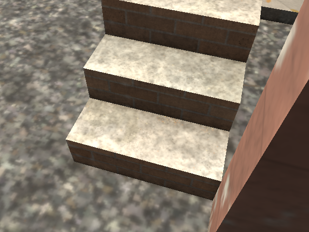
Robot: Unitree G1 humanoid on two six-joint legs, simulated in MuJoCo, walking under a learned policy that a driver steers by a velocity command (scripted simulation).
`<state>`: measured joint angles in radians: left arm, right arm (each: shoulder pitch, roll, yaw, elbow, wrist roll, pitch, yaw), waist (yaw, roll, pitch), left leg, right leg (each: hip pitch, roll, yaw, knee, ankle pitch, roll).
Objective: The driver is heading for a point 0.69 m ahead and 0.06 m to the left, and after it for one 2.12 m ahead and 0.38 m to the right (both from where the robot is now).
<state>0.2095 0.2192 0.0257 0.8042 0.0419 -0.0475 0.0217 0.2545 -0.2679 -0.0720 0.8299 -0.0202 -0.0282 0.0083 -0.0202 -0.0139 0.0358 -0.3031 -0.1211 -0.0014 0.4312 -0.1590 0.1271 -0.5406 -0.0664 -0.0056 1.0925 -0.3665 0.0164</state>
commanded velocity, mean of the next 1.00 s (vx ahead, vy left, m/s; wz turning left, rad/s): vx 0.33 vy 0.00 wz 0.37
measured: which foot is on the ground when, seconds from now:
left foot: down 0.00-0.30, up 0.32-0.64, down 0.66-1.00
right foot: up 0.00-0.28, down 0.30-0.66, up 0.68-1.00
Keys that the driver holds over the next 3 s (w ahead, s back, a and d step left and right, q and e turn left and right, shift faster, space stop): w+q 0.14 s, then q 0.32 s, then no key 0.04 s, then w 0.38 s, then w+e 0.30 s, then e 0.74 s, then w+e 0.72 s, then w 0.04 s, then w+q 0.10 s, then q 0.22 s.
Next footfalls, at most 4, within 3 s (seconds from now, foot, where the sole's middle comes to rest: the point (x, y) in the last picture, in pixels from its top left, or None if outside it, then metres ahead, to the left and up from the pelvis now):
0.30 right None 0.23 -0.12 -0.77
0.66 left None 0.13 0.11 -0.77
1.06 right None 0.43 0.01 -0.77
1.50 left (93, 215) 0.53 0.27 -0.77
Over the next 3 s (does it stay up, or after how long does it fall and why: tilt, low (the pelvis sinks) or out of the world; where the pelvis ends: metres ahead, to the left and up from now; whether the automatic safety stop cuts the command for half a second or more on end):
stays up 0.46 0.10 0.00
